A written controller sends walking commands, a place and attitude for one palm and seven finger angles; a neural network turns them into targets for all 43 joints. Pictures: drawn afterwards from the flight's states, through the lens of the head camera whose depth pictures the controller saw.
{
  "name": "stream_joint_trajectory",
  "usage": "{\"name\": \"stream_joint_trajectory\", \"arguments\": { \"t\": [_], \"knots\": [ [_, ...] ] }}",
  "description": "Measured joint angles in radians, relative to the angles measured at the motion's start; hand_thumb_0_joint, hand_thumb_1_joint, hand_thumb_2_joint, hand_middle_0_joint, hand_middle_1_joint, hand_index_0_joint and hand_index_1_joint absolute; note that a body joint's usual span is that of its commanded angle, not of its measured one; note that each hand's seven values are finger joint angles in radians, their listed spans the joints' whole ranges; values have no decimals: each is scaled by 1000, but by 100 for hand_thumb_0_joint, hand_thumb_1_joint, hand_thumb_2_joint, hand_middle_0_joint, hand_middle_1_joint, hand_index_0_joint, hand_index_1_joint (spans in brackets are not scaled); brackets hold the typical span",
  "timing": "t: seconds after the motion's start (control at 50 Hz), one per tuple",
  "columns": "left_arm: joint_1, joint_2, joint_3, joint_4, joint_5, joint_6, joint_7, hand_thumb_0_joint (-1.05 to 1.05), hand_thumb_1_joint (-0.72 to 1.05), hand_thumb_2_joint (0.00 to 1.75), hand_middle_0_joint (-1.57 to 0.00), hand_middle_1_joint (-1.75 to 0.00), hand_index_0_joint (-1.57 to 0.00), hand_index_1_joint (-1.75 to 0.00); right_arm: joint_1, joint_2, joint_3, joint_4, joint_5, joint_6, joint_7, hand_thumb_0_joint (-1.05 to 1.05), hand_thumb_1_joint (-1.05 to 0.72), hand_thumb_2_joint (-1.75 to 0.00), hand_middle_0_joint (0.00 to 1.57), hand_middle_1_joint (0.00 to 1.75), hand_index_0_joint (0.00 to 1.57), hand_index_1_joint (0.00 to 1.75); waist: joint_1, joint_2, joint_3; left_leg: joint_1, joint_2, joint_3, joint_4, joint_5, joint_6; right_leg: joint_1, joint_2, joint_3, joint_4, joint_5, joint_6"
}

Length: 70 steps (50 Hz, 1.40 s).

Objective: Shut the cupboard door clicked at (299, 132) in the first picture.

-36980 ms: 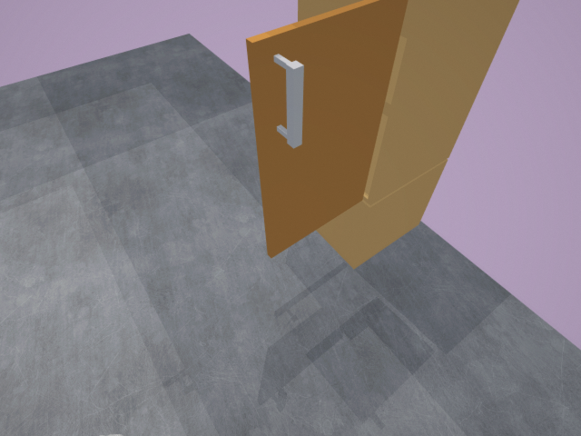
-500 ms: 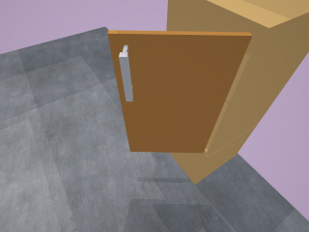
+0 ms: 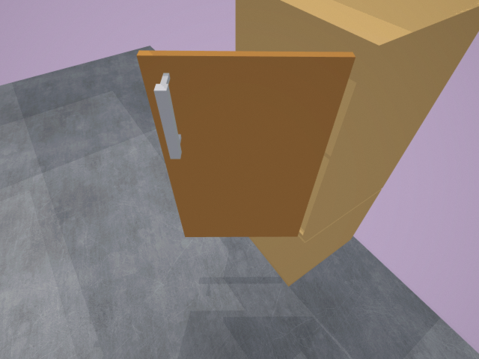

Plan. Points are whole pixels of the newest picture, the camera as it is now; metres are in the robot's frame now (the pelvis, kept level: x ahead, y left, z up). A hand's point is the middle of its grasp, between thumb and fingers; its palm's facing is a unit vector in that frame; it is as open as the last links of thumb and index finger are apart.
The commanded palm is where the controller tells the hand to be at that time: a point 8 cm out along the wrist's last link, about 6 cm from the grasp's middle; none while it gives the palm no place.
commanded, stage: shuffle to correct the standing spot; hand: left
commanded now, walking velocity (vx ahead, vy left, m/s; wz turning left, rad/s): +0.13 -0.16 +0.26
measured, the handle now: (171, 118) +0.49 +0.16 +0.14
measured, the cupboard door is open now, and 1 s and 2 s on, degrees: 56 56 56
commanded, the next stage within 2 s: come to a stop and stand still in 0.26 s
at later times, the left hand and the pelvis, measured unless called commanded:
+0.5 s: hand out of the picture +0.00 +0.13 -0.19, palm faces +0.10 -0.97 -0.20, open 7.4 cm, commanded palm none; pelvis +0.07 -0.03 -0.01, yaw +2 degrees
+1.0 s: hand out of the picture +0.11 +0.10 -0.17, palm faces +0.04 -0.97 -0.24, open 7.4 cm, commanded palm none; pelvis +0.07 -0.08 -0.01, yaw +1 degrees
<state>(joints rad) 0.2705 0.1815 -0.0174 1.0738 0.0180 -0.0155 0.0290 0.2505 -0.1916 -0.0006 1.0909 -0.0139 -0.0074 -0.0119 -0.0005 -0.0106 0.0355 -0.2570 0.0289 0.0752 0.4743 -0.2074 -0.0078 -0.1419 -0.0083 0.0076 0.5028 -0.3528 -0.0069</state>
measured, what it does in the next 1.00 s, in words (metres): steps to the right: left foot, then right foot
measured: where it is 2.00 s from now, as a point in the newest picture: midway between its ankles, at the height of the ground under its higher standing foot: outside the picture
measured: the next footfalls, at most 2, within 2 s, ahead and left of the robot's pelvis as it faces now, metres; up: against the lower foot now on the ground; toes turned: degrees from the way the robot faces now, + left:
left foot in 0.58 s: +0.14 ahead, +0.07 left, +0.00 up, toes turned +6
right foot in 0.88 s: +0.11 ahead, -0.19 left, +0.00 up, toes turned -1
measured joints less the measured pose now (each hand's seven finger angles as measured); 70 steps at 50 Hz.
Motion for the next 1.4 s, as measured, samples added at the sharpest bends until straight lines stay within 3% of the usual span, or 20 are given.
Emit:
{"name": "stream_joint_trajectory", "arguments": {
  "t": [0.26, 0.36, 0.42, 0.48, 0.52, 0.58, 0.64, 0.68, 0.76, 0.84, 0.88, 0.92, 0.96, 1.02, 1.06, 1.12, 1.16, 1.22, 1.4],
  "knots": [
    [61, -7, 22, 19, 10, 20, -16, 0, 90, 90, -20, -30, -20, -30, 17, 37, -8, 2, -13, 7, -5, 1, -91, -90, 20, 30, 20, 30, 4, -33, -18, -39, 19, -33, 121, -102, -20, -2, 19, -29, 67, -85, -24],
    [85, -9, 38, 17, 12, 20, -19, 0, 90, 90, -20, -30, -20, -30, 16, 47, -16, -3, -14, 1, -18, 1, -91, -90, 20, 30, 20, 30, 6, -20, -9, -67, 41, -41, 175, -148, -35, -21, 41, -34, 102, -123, -40],
    [98, -12, 50, 10, 16, 8, -14, 0, 90, 90, -20, -30, -20, -30, 14, 44, -22, 2, -9, 10, -25, 1, -91, -90, 20, 30, 20, 30, 9, -5, -5, -108, 57, -39, 281, -210, -4, 0, 57, -53, 90, -134, -55],
    [117, -21, 49, 6, 22, -12, 8, 0, 90, 90, -20, -30, -20, -30, -12, 41, -21, 8, -2, 23, -29, 1, -91, -90, 20, 30, 20, 30, 33, -15, 10, -159, 33, -27, 410, -315, 15, 36, 57, -58, 58, -129, -63],
    [133, -32, 40, 12, 23, -16, 17, 0, 90, 90, -20, -30, -20, -30, -43, 37, -20, 1, 4, 21, -27, 1, -91, -90, 20, 30, 20, 30, 46, -21, 22, -159, 11, -9, 361, -288, 19, 54, 56, -52, 49, -116, -65],
    [154, -48, 29, 27, 8, -3, 12, 0, 90, 90, -20, -30, -20, -30, -88, 26, -23, -28, 7, -2, -25, 1, -91, -90, 20, 30, 20, 30, 40, -6, 41, -88, -9, 8, 161, -4, 45, 36, 67, -53, 151, -87, -50],
    [136, -35, 35, 31, -9, 22, 20, 0, 90, 90, -21, -30, -20, -30, -111, 41, -22, -67, 9, -21, -29, 1, -91, -90, 20, 30, 20, 30, 32, -38, 43, -35, -22, 38, 127, -72, 62, -88, 46, -18, 432, -155, -9],
    [96, -30, 42, 14, -7, 37, 26, 0, 90, 90, -21, -30, -20, -30, -117, 45, -17, -85, 7, -25, -34, 1, -91, -90, 20, 30, 20, 30, 27, -33, 45, -9, -21, 38, 82, -73, 59, -156, 33, -7, 504, -187, 5],
    [-1, -19, 53, -54, 2, 41, 23, 0, 90, 90, -20, -30, -20, -30, -131, 47, -15, -95, -1, -4, -31, 0, -91, -90, 20, 30, 20, 30, 32, -6, 58, -1, -12, 15, 28, -27, 39, -223, -17, -9, 417, -127, 19],
    [-54, -13, 59, -109, 10, 33, 14, 0, 91, 90, -20, -30, -20, -29, -140, 37, -30, -110, -9, 19, -16, 0, -93, -90, 21, 30, 20, 30, 35, 11, 57, -32, 4, 0, 54, -25, 17, -215, -40, -24, 281, -20, 27],
    [-53, -5, 60, -128, 14, 23, 10, 0, 91, 90, -20, -30, -20, -29, -132, 36, -35, -117, -9, 29, -7, 0, -92, -90, 21, 30, 20, 30, 38, 4, 43, -64, 6, -1, 103, -45, 1, -172, -47, -29, 163, 64, 30],
    [-47, -8, 57, -127, 21, 15, 8, 0, 91, 90, -20, -30, -20, -29, -130, 29, -44, -121, -5, 44, -1, 0, -92, -90, 21, 30, 20, 30, 39, 8, 30, -108, 5, -15, 187, -136, -1, -178, -38, -27, 158, -14, 15],
    [-41, -20, 44, -122, 25, 22, -1, 0, 91, 90, -20, -30, -20, -29, -119, 18, -55, -125, -4, 58, 0, 0, -92, -90, 20, 30, 20, 30, 25, 25, 26, -143, -12, -50, 295, -243, 7, -180, -27, -40, 157, -2, -3],
    [-29, -27, 41, -113, 25, 23, 0, 0, 91, 90, -20, -30, -20, -30, -93, 13, -57, -114, -2, 57, 1, 1, -92, -90, 20, 30, 20, 30, 14, 24, 18, -153, -26, -54, 399, -262, 6, -166, -15, -50, 112, 36, -13],
    [-22, -21, 41, -108, 24, 21, 1, 0, 92, 90, -21, -30, -20, -30, -72, 16, -54, -101, 3, 53, 1, 1, -92, -90, 20, 30, 20, 30, 11, 13, 12, -123, -29, -43, 368, -258, 1, -155, -6, -56, 82, 52, -18],
    [-15, -11, 40, -100, 16, 17, 2, 0, 91, 90, -21, -30, -20, -30, -39, 25, -44, -78, 6, 42, -3, 1, -92, -90, 20, 30, 19, 30, 10, -4, 4, -31, -29, -29, 178, -181, -3, -151, 10, -67, 63, 66, -20],
    [-20, 0, 43, -84, 7, 21, 2, 0, 91, 90, -21, -30, -20, -30, -25, 41, -36, -52, 5, 30, -8, 1, -91, -90, 20, 30, 19, 30, 10, -33, 11, 20, -38, -25, 77, -90, 27, -146, 8, -69, 73, 62, -17],
    [-22, 10, 45, -53, 2, 33, 7, 0, 92, 90, -21, -30, -20, -30, 4, 65, -17, -22, -2, 22, -11, 1, -91, -90, 20, 30, 19, 30, 21, -67, 6, 55, -45, -15, 33, -86, 46, -111, 4, -58, 21, 90, -7],
    [3, -16, 24, 18, 1, 25, -4, 0, 92, 90, -20, -30, -20, -30, 40, 72, -2, 24, -1, 14, -19, 2, -93, -90, 20, 30, 20, 30, 23, -28, -8, 96, -56, -19, -62, -32, 52, -62, -3, -62, -87, 155, -1]
  ]
}}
